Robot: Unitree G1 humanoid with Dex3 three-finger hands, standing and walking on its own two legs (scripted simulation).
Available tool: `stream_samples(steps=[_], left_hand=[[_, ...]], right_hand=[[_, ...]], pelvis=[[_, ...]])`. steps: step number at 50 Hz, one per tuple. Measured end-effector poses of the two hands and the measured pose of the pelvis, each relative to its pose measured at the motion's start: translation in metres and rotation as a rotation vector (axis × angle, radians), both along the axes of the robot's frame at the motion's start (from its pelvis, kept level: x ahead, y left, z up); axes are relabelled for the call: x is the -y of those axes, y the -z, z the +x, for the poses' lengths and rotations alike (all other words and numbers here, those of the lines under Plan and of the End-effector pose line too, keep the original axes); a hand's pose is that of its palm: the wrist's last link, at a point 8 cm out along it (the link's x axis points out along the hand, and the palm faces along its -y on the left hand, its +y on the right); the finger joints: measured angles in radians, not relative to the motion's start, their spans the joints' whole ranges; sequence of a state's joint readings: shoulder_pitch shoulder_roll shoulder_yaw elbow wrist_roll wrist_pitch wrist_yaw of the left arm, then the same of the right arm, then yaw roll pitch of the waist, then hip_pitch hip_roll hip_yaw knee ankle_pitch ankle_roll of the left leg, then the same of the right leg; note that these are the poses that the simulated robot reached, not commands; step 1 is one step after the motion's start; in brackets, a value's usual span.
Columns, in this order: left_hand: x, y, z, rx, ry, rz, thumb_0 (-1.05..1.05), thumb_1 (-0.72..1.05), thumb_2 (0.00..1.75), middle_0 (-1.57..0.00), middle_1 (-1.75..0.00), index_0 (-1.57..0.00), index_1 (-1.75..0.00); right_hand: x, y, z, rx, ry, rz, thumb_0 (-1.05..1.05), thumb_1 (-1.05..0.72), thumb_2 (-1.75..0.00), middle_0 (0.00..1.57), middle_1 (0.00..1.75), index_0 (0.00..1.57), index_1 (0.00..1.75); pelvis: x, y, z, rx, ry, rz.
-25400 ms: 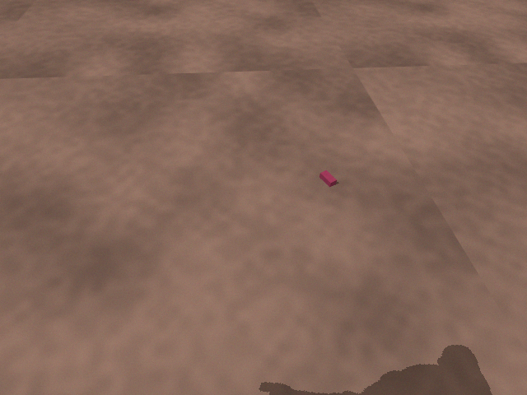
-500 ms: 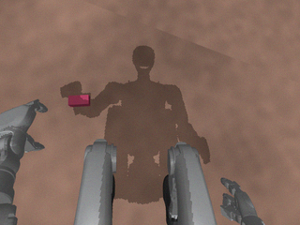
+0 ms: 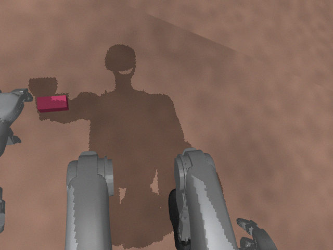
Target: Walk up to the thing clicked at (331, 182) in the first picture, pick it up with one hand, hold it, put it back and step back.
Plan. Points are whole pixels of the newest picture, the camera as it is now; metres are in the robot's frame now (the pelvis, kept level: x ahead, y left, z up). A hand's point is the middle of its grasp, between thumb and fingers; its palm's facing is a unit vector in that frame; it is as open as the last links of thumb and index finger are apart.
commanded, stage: rise first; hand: left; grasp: from above
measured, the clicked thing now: (53, 103) +0.51 +0.31 -0.33
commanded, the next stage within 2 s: none
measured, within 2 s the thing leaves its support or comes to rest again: neither
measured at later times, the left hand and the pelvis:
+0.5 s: hand (23, 115) +0.43 +0.34 -0.20, palm faces -0.44 -0.11 -0.89, open 11.8 cm; pelvis +0.01 +0.00 -0.02, yaw -2 degrees
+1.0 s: hand (26, 111) +0.45 +0.34 -0.21, palm faces -0.43 -0.12 -0.89, open 12.1 cm; pelvis +0.01 +0.00 -0.03, yaw -3 degrees
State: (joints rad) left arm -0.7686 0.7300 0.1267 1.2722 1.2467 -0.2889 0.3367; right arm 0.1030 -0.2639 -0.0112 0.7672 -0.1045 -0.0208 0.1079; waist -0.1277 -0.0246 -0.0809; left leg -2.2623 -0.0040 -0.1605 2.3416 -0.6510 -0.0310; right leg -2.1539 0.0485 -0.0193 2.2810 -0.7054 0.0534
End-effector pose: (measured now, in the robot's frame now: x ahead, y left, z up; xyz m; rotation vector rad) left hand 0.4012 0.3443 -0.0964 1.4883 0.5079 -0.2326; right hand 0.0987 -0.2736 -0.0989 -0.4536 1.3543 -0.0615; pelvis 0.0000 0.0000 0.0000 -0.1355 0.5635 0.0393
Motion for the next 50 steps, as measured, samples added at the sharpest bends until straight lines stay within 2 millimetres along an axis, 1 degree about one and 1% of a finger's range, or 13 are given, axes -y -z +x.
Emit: stream_samples(steps=[8, 14, 22, 34, 50], left_hand=[[0.001, 0.020, 0.014, 0.011, -0.012, -0.011, 0.00, -0.09, 0.66, -0.46, -0.61, -0.46, -0.60], [0.003, 0.032, 0.022, 0.008, -0.016, -0.003, 0.00, -0.10, 0.66, -0.45, -0.63, -0.45, -0.62], [0.005, 0.041, 0.033, 0.008, -0.040, -0.003, 0.00, -0.13, 0.68, -0.42, -0.67, -0.43, -0.66], [0.007, 0.053, 0.041, 0.004, -0.050, -0.019, 0.00, -0.16, 0.71, -0.40, -0.70, -0.40, -0.69], [0.004, 0.060, 0.051, 0.011, -0.062, -0.010, 0.00, -0.19, 0.74, -0.39, -0.70, -0.39, -0.70]], right_hand=[[-0.006, 0.008, 0.006, -0.010, -0.024, 0.003, 0.01, -0.89, -0.89, 0.20, 0.30, 0.20, 0.30], [-0.008, 0.013, 0.003, -0.031, -0.024, 0.007, 0.00, -0.89, -0.89, 0.20, 0.30, 0.20, 0.30], [-0.008, 0.018, -0.005, -0.063, -0.014, 0.013, 0.00, -0.90, -0.89, 0.20, 0.30, 0.20, 0.30], [-0.002, 0.020, -0.018, -0.107, -0.016, 0.003, 0.00, -0.90, -0.89, 0.20, 0.30, 0.20, 0.30], [0.001, 0.023, -0.021, -0.115, -0.039, -0.007, 0.00, -0.90, -0.89, 0.20, 0.30, 0.20, 0.30]], pelvis=[[-0.003, 0.010, 0.005, -0.010, 0.007, -0.010], [-0.003, 0.015, 0.008, -0.021, 0.013, -0.014], [-0.002, 0.020, 0.012, -0.025, 0.020, -0.014], [0.000, 0.027, 0.013, -0.018, 0.030, -0.018], [0.001, 0.034, 0.012, -0.005, 0.038, -0.023]])
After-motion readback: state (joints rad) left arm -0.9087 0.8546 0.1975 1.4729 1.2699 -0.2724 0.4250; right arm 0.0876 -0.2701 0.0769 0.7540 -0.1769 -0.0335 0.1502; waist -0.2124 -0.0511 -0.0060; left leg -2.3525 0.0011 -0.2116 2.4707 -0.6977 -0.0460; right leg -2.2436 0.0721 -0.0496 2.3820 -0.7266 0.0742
